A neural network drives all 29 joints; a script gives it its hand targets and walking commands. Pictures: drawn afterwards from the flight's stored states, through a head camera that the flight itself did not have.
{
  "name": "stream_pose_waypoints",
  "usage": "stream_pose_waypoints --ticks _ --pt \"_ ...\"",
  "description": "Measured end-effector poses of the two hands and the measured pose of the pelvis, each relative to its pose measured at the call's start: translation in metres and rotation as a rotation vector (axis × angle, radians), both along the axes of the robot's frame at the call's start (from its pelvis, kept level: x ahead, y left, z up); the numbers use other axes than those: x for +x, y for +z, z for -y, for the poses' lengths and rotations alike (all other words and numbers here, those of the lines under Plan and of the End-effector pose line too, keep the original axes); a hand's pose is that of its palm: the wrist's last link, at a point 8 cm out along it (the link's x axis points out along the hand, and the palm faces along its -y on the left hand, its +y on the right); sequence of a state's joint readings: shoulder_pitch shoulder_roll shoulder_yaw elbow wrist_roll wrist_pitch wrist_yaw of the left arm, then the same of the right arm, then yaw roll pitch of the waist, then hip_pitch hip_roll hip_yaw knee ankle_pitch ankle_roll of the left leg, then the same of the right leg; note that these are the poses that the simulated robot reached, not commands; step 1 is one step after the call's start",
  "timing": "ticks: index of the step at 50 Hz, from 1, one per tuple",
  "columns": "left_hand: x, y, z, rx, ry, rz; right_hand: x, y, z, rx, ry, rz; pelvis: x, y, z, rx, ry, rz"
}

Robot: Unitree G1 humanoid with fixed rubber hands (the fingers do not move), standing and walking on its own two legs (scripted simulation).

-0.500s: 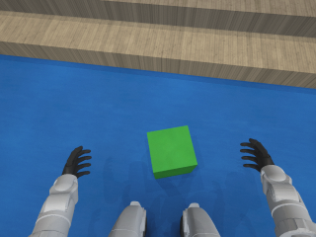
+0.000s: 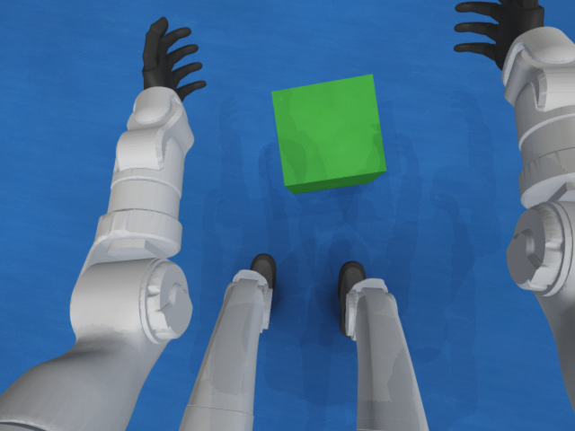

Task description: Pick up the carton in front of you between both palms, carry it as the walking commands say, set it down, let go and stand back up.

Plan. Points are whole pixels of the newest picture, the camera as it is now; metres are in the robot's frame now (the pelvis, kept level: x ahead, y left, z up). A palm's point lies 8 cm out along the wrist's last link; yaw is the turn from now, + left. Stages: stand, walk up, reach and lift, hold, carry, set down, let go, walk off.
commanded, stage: reach and lift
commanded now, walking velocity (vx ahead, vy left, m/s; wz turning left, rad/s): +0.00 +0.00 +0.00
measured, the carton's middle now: (326, 143) +0.54 -0.01 -0.53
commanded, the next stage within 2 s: none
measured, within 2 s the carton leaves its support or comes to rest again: leaves its support in 1.78 s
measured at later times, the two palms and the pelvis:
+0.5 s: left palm (216, 125) +0.51 +0.19 -0.27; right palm (435, 99) +0.56 -0.18 -0.28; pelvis +0.03 +0.02 -0.10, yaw +3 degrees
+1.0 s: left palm (240, 148) +0.50 +0.19 -0.45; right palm (404, 129) +0.56 -0.17 -0.46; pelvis -0.02 +0.01 -0.26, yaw +4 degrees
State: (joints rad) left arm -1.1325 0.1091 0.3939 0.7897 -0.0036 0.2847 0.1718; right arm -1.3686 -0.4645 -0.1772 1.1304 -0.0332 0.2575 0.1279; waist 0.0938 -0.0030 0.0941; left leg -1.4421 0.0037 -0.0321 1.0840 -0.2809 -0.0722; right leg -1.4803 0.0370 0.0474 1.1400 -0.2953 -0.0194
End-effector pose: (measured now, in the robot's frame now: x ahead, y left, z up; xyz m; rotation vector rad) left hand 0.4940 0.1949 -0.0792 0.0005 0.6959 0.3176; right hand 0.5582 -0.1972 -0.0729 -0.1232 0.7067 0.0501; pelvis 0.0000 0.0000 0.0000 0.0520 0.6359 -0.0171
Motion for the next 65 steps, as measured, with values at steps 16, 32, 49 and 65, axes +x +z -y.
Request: stream_pose_waypoints --ticks 16,32,49,65 --pt "0.016 -0.088 0.006 0.004 -0.006 -0.011 0.021 -0.094 -0.013 -0.008 -0.019 -0.008 0.041 -0.025 -0.006 0.019 0.003 -0.244" --pt "0.012 -0.263 0.006 -0.009 -0.048 0.0 -0.001 -0.278 -0.007 -0.019 -0.071 0.022 0.009 -0.178 -0.023 0.019 0.029 -0.25" --pt "0.007 -0.367 0.006 -0.036 -0.037 -0.083 0.0 -0.378 -0.026 -0.015 -0.019 -0.064 -0.02 -0.261 -0.011 0.03 0.043 -0.035" --pt "0.025 -0.369 0.013 -0.022 -0.077 -0.037 0.005 -0.384 -0.033 0.0 -0.038 0.001 -0.004 -0.279 -0.016 0.019 0.047 -0.036"
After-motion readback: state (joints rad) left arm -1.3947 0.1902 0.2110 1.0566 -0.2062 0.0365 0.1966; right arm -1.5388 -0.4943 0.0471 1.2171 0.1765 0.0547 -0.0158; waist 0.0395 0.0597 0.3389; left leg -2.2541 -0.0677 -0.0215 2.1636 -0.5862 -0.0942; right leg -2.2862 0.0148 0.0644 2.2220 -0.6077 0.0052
